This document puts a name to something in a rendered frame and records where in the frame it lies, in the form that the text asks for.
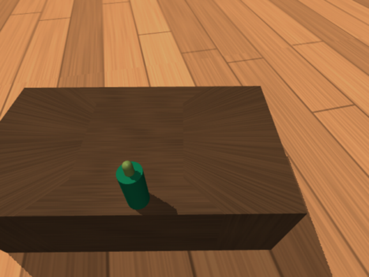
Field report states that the bottle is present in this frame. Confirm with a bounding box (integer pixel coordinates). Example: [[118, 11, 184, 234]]
[[116, 160, 150, 209]]

